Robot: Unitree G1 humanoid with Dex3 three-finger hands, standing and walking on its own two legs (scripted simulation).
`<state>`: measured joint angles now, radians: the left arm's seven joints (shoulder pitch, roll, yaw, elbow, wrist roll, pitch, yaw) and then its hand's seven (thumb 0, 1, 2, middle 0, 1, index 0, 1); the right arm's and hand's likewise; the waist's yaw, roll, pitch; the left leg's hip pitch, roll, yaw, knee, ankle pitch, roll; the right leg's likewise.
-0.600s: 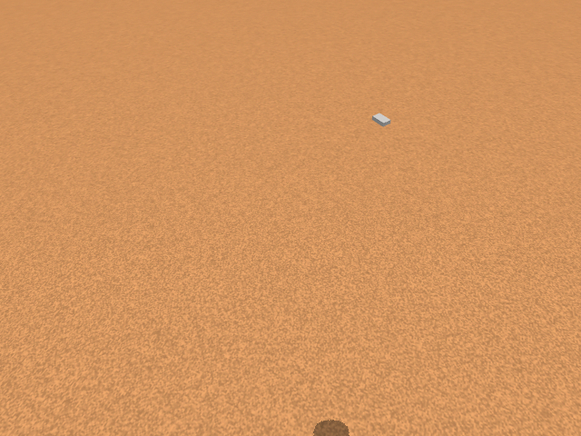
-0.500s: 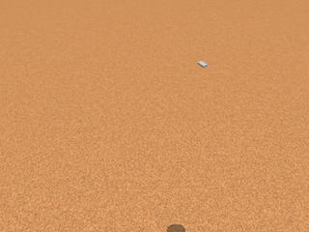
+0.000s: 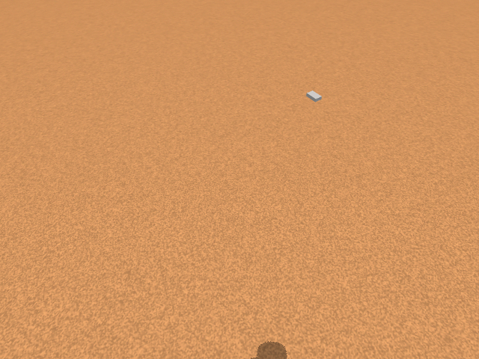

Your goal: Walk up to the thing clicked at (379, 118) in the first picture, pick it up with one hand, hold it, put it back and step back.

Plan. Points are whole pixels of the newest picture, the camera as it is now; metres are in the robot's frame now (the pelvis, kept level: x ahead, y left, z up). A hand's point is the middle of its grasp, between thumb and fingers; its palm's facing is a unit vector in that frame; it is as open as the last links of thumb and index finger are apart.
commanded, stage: stand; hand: left
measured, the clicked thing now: (313, 96) +2.03 -0.51 -0.77
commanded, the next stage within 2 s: walk up in 0.52 s
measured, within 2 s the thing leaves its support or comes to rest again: neither
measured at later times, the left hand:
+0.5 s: hand out of the picture +0.08 +0.25 -0.16, palm faces -0.03 -0.94 -0.34, open 7.3 cm
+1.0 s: hand (181, 293) +0.28 +0.16 -0.13, palm faces -0.24 -0.86 -0.45, open 7.3 cm
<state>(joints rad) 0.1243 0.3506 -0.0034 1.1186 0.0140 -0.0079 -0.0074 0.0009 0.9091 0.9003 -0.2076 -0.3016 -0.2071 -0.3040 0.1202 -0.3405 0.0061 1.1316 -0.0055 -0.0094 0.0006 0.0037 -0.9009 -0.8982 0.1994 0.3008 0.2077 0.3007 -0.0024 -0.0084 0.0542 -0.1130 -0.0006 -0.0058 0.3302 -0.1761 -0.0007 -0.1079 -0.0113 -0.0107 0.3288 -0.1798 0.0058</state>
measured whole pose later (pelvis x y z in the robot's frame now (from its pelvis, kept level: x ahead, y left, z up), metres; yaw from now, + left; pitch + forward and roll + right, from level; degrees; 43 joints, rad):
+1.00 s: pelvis +0.13 -0.10 -0.03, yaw -20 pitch -3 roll -1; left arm 0.26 0.41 0.08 0.94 0.00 -0.05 -0.06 0.00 0.91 0.90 -0.20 -0.30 -0.20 -0.30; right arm 0.16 -0.50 -0.07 0.95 -0.01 -0.01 0.09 0.01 -0.90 -0.90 0.19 0.30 0.20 0.30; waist 0.04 0.12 0.02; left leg -0.37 0.12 0.00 1.16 -0.39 0.00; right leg -0.29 -0.03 -0.10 0.66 -0.32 -0.02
